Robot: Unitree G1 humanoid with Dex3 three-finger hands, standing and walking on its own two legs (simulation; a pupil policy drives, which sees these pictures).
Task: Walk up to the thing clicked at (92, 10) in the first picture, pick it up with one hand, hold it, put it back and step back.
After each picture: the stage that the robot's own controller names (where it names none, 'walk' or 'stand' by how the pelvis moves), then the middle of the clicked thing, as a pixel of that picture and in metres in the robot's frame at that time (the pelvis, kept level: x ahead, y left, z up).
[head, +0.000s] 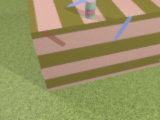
stand; (90, 8) +0.96 -0.05 -0.04
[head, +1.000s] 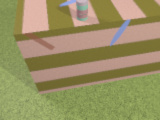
rise first; (82, 9) +0.86 +0.05 -0.01
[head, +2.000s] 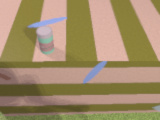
walk; (45, 40) +0.56 +0.22 -0.02
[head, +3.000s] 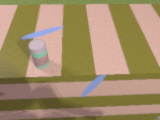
stand; (39, 54) +0.50 +0.20 -0.01
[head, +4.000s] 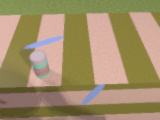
stand; (40, 64) +0.49 +0.20 -0.04
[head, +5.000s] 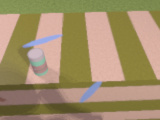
stand; (38, 62) +0.50 +0.21 -0.05
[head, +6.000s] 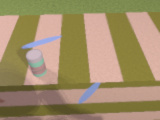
stand; (37, 63) +0.50 +0.22 -0.05
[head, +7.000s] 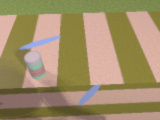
stand; (35, 65) +0.48 +0.22 -0.05
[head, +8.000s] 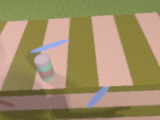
rise first; (45, 67) +0.48 +0.22 -0.04
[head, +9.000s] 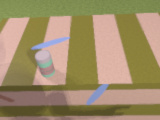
go down; (45, 64) +0.49 +0.22 -0.04
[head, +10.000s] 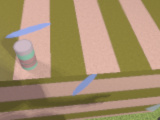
go down; (26, 55) +0.49 +0.20 -0.02
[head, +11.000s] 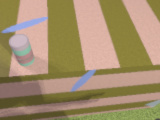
go down; (22, 50) +0.50 +0.21 -0.01
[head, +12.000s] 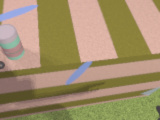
close in; (10, 43) +0.49 +0.22 +0.02
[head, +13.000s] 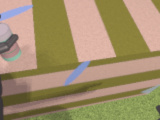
close; (5, 43) +0.49 +0.22 +0.03
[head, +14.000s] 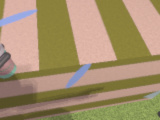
lift; out of the picture +0.43 +0.25 +0.03
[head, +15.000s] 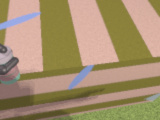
lift; (5, 65) +0.41 +0.24 +0.03
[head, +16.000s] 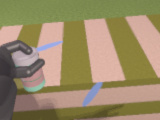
lift; (30, 69) +0.32 +0.17 +0.16
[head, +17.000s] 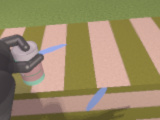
hold; (29, 63) +0.33 +0.17 +0.17
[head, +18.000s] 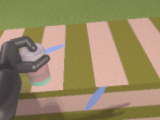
crouch; (36, 65) +0.34 +0.15 +0.16
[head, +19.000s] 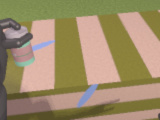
crouch; (20, 46) +0.44 +0.20 +0.15
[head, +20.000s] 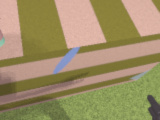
lower; out of the picture +0.52 +0.22 +0.05
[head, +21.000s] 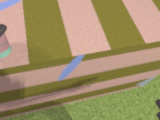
lower; out of the picture +0.50 +0.22 +0.05
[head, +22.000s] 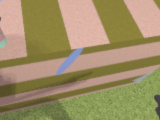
lower; out of the picture +0.52 +0.22 +0.06
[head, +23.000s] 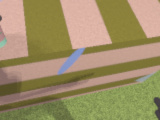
lower; out of the picture +0.52 +0.23 +0.06
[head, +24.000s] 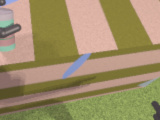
open; (2, 29) +0.51 +0.20 +0.05
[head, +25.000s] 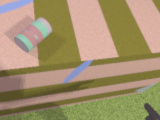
sink last; (33, 34) +0.52 +0.13 +0.00
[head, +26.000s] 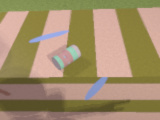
sink last; (66, 57) +0.52 +0.12 -0.02
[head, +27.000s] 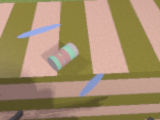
stand; (63, 56) +0.50 +0.10 -0.02
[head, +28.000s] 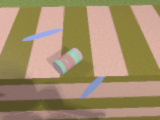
stand; (67, 61) +0.49 +0.08 -0.04
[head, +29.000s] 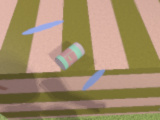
walk; (69, 56) +0.50 +0.07 -0.06
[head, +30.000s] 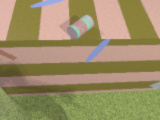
walk; (80, 27) +0.65 +0.02 -0.05
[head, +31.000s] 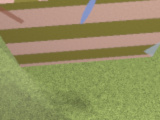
walk; out of the picture +0.95 +0.10 -0.04
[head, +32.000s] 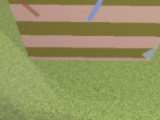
stand; out of the picture +1.12 +0.00 -0.05
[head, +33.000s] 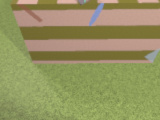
stand; out of the picture +1.12 -0.01 -0.07
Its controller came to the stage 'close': yes
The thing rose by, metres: 0.21
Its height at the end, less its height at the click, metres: -0.02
